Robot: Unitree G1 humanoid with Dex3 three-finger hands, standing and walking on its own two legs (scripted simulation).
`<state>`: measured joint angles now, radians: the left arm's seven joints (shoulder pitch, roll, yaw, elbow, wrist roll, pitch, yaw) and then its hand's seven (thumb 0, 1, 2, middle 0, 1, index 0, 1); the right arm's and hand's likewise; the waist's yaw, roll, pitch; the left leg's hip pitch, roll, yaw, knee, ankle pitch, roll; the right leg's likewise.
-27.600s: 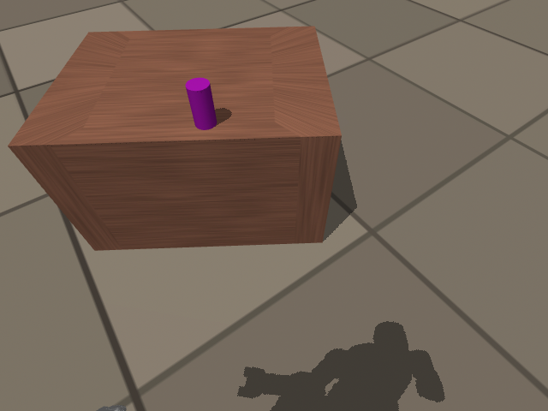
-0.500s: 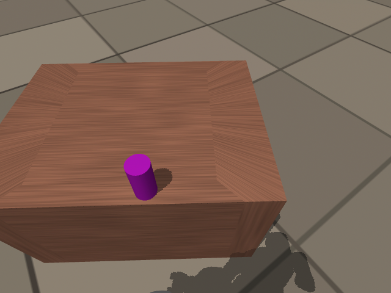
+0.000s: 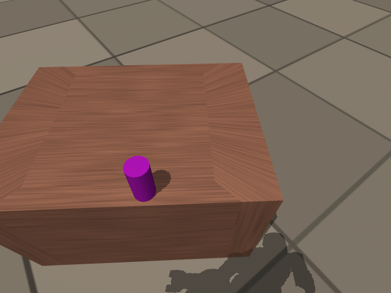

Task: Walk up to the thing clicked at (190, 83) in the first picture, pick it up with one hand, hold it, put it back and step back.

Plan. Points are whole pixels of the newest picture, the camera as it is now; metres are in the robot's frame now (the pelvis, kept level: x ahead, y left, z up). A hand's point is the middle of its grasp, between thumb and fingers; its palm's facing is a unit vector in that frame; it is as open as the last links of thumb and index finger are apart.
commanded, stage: stand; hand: left
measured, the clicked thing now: (140, 179) +0.41 +0.18 -0.11
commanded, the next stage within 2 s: step back in 1.70 s
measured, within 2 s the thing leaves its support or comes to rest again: neither
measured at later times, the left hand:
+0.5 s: hand out of the picture +0.07 +0.25 -0.16, palm faces -0.04 -0.94 -0.34, open 7.4 cm
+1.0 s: hand out of the picture +0.09 +0.25 -0.16, palm faces -0.03 -0.94 -0.34, open 7.4 cm
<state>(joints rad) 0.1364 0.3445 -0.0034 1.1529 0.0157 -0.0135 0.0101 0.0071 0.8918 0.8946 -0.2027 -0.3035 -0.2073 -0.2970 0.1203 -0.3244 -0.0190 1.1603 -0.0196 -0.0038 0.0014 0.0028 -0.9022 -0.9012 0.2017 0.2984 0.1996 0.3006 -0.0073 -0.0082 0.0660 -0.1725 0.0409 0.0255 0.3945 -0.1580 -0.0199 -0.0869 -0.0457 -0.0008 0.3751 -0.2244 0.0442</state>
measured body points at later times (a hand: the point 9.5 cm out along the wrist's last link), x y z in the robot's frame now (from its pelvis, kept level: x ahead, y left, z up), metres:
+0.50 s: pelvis +0.01 +0.00 +0.00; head +0.02 +0.01 +0.45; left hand +0.07 +0.30 -0.14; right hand +0.07 -0.30 -0.13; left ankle +0.04 +0.13 -0.74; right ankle -0.01 -0.15 -0.74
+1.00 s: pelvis +0.02 +0.00 +0.00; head +0.03 +0.00 +0.45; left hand +0.09 +0.30 -0.13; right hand +0.09 -0.30 -0.13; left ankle +0.04 +0.13 -0.74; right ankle -0.01 -0.15 -0.74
